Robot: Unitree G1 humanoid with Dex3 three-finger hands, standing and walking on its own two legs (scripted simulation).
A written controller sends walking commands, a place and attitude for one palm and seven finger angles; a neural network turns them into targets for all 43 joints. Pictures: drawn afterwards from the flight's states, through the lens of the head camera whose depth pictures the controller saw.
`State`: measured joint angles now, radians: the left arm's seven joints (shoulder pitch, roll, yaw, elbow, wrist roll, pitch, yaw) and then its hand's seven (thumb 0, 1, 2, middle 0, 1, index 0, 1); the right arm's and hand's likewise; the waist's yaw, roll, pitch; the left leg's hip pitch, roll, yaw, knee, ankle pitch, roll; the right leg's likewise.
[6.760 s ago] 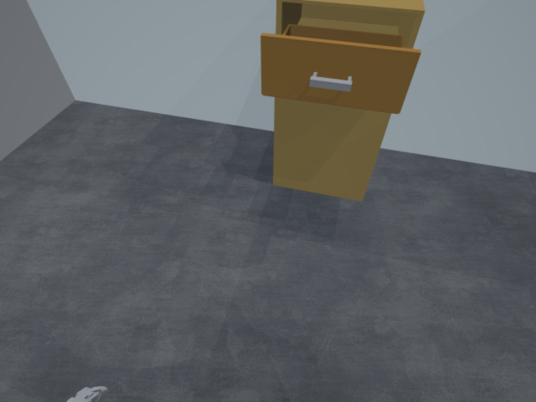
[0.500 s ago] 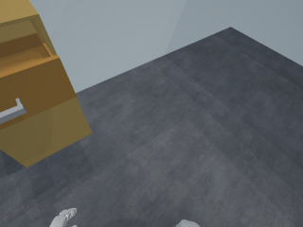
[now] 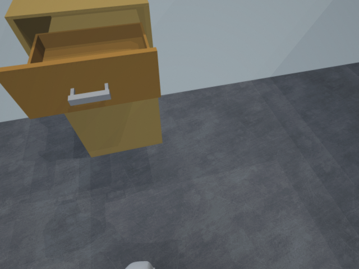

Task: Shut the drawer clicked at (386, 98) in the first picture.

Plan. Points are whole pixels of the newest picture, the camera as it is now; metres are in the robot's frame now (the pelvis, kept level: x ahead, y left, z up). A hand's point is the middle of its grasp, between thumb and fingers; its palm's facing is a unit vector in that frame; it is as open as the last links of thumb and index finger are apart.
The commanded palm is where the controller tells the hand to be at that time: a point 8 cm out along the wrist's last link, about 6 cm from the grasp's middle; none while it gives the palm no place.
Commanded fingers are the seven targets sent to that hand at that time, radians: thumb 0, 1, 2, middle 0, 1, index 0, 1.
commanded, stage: turn to face it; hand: left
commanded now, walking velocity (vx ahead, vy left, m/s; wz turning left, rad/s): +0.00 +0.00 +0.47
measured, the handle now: (90, 93) +0.56 +0.31 +0.03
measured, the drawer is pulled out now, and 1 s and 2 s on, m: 0.29 0.29 0.29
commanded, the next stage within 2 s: take the last steps up to it in 0.48 s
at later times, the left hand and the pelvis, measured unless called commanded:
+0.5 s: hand out of the picture +0.05 +0.21 -0.15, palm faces +0.21 -0.94 -0.28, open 7.4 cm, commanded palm none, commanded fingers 0.00 0.90 0.90 -0.20 -0.30 -0.20 -0.30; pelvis -0.01 +0.00 +0.00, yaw +11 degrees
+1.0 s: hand out of the picture -0.12 +0.17 -0.18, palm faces +0.32 -0.93 -0.16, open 7.4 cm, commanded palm none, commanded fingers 0.00 0.90 0.90 -0.20 -0.30 -0.20 -0.30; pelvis -0.02 +0.02 +0.01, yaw +15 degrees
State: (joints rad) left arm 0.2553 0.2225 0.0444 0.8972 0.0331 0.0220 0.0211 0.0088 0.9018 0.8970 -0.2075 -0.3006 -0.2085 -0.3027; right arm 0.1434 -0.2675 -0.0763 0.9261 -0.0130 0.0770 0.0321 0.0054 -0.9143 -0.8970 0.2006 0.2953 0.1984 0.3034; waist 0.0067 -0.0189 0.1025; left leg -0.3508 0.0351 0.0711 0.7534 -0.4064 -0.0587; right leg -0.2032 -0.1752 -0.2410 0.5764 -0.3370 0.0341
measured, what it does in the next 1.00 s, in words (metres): steps on the spot, turning left: left foot, then right foot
